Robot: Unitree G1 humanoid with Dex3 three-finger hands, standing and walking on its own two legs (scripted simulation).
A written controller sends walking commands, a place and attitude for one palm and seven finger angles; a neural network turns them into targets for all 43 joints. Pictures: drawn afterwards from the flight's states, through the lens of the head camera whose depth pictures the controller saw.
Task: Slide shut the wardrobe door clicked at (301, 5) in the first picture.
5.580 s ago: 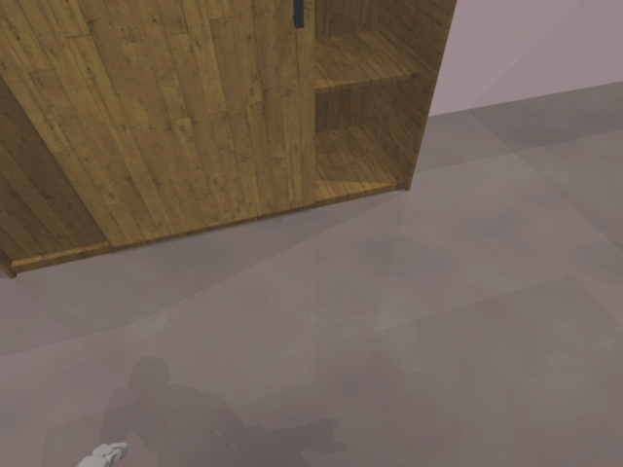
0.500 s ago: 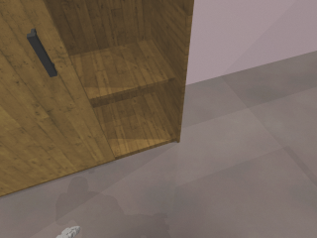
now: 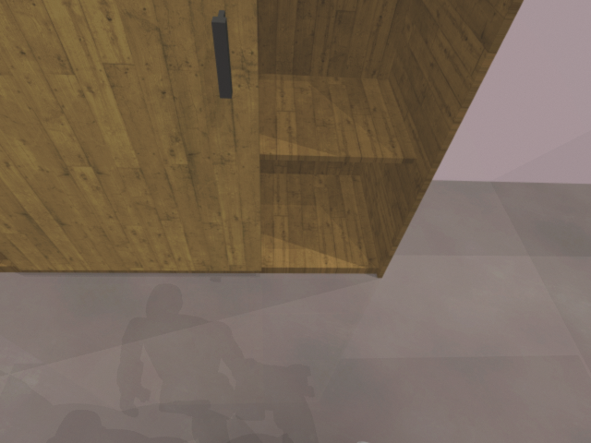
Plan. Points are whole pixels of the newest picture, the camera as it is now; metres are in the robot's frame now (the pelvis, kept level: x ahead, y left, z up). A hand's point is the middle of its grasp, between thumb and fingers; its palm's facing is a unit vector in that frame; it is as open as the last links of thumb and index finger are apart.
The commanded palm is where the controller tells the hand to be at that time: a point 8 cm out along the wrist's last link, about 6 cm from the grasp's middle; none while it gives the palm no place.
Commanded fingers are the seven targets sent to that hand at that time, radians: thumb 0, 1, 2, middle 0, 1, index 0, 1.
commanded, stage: turn to face it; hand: left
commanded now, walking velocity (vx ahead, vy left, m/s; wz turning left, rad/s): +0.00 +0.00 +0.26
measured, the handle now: (223, 55) +0.73 +0.21 +0.13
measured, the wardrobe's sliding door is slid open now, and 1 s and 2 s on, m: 0.46 0.46 0.46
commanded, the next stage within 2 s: take the last steps up to it in 0.02 s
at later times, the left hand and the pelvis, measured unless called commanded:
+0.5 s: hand out of the picture +0.01 +0.15 -0.15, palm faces +0.16 -0.97 -0.21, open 7.4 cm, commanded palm none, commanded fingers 0.00 0.90 0.90 -0.20 -0.30 -0.20 -0.30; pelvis +0.03 -0.02 +0.02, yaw +5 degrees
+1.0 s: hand (151, 438) +0.14 +0.22 -0.17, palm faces +0.15 -0.97 -0.18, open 7.4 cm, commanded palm none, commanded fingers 0.00 0.90 0.90 -0.20 -0.30 -0.20 -0.30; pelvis +0.18 +0.05 +0.01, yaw +4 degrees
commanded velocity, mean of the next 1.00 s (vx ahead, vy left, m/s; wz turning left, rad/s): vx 0.25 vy -0.02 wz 0.05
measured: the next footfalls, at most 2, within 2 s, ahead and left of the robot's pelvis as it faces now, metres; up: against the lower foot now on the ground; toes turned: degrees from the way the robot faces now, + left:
right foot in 0.36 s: +0.05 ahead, -0.11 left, +0.00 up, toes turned +0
left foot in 0.82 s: +0.22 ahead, +0.15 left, +0.00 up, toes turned +13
